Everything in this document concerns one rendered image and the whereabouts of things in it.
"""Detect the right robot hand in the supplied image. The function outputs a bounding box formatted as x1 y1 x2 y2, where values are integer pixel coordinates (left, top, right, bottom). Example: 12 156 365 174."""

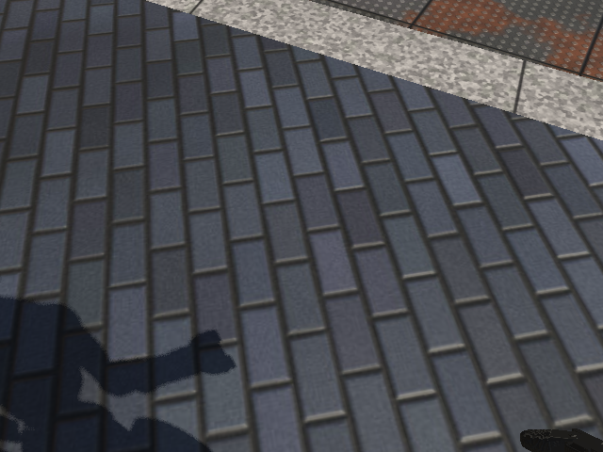
520 428 603 452

